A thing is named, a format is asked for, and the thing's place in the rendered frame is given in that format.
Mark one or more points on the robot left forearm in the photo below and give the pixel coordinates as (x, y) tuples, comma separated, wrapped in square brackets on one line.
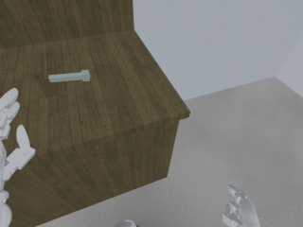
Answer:
[(5, 211)]

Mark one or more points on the left robot hand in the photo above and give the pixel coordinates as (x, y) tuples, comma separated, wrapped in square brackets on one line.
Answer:
[(19, 158)]

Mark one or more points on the counter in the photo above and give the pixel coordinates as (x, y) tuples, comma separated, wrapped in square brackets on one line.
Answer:
[(93, 140)]

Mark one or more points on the right robot hand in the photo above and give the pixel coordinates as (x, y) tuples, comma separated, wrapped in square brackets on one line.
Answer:
[(244, 212)]

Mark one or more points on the tap lever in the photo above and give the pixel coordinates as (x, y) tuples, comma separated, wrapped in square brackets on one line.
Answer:
[(83, 75)]

